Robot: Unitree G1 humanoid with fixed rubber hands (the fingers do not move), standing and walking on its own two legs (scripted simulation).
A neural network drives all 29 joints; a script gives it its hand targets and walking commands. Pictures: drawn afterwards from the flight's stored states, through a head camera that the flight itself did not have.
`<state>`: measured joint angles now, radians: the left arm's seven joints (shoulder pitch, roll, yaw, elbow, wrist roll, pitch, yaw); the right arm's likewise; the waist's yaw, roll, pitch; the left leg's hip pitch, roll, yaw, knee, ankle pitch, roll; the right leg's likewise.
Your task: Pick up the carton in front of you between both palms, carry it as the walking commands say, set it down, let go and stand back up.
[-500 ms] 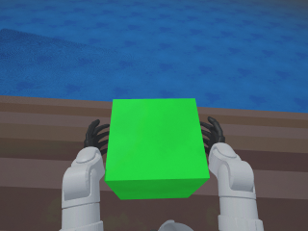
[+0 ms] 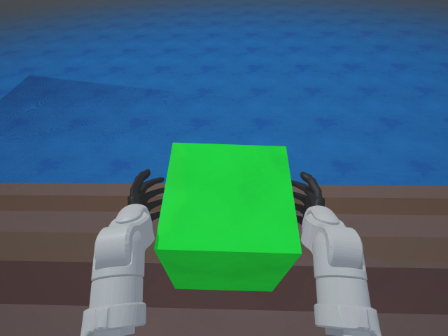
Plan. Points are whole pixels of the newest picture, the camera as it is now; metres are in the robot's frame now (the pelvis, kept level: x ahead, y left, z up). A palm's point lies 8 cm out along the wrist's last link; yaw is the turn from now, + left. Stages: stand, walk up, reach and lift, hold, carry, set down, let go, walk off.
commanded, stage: carry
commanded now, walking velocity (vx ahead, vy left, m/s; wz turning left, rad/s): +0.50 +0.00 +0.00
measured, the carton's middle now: (226, 223) +0.35 -0.01 +0.02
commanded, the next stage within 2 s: none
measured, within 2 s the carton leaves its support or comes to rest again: neither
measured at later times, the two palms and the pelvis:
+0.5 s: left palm (171, 165) +0.64 +0.14 -0.10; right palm (267, 153) +0.67 -0.16 -0.10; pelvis +0.35 -0.03 -0.18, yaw -1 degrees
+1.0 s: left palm (188, 137) +1.05 +0.13 -0.31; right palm (253, 135) +1.03 -0.18 -0.30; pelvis +0.73 +0.00 -0.35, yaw +0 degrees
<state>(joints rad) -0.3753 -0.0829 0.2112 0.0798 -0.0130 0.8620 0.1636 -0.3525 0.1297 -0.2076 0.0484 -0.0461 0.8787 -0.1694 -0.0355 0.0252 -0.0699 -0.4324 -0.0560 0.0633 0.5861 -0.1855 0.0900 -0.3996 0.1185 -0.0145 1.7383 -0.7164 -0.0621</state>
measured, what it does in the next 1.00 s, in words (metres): goes down: right foot 0.15 m lower, then left foot 0.15 m lower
